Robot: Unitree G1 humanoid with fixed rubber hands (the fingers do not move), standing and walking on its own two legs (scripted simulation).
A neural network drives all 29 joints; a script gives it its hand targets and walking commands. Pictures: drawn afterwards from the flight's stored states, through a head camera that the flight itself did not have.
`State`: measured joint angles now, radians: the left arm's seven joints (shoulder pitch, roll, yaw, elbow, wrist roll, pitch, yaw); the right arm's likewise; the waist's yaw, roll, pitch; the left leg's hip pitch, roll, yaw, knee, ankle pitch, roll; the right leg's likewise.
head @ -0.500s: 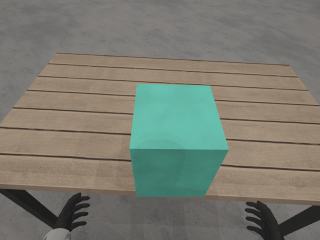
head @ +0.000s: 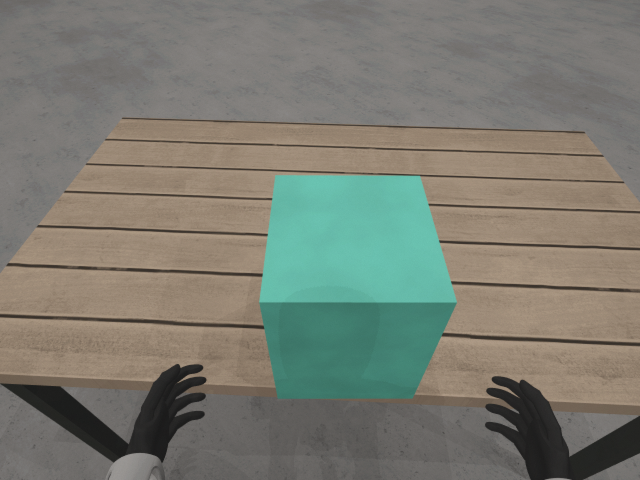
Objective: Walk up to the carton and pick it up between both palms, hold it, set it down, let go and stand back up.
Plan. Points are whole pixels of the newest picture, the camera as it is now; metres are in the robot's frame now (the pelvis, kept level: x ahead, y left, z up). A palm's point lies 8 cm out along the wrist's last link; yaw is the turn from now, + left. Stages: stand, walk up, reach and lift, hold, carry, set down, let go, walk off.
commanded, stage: reach and lift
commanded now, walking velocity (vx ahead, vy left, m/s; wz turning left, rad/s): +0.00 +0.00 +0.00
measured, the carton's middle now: (346, 291) +0.37 +0.01 +0.02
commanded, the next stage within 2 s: none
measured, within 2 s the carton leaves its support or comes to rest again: neither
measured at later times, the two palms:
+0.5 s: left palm (160, 384) +0.21 +0.21 +0.06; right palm (538, 405) +0.21 -0.20 +0.05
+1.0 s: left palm (160, 313) +0.26 +0.21 +0.11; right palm (540, 322) +0.28 -0.20 +0.11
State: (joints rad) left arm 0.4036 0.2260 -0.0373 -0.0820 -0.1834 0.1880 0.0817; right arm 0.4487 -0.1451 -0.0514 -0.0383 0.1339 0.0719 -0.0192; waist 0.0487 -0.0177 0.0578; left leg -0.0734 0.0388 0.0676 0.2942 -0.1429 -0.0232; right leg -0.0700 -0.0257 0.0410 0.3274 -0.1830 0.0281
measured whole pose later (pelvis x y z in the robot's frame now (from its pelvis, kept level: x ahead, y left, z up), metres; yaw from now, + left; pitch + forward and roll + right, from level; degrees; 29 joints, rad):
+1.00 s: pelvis +0.02 -0.01 +0.00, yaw -1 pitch -3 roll +0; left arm 0.08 0.23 0.13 -0.39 -0.24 0.60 0.03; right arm 0.09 -0.28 -0.02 -0.28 0.35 0.36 -0.16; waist 0.04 -0.01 0.07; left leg -0.05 0.05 0.06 0.27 -0.16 -0.04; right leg -0.05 -0.01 0.05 0.29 -0.19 0.01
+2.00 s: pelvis +0.01 -0.01 +0.00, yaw +0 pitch +1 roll -1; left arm -0.70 0.33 0.17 0.22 -0.14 0.79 0.05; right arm -0.77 -0.37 0.07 0.52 0.50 0.47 -0.14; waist 0.00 -0.04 -0.02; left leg -0.19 0.06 0.04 0.35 -0.17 -0.03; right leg -0.16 0.00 0.03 0.31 -0.17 0.02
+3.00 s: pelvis +0.01 +0.00 +0.00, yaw +1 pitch +2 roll -1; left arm -0.53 0.13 0.11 0.55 -0.08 0.22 0.06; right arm -0.56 -0.14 0.04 0.71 0.27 0.05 -0.18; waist 0.00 -0.01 0.00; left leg -0.24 0.06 0.01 0.40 -0.19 -0.03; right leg -0.19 0.00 0.01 0.34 -0.19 0.02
